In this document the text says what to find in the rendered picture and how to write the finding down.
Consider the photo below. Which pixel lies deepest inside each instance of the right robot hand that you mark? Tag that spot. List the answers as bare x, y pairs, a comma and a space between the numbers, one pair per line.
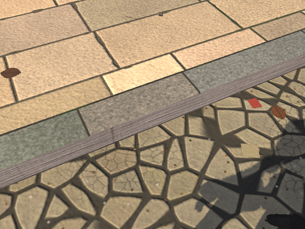
284, 221

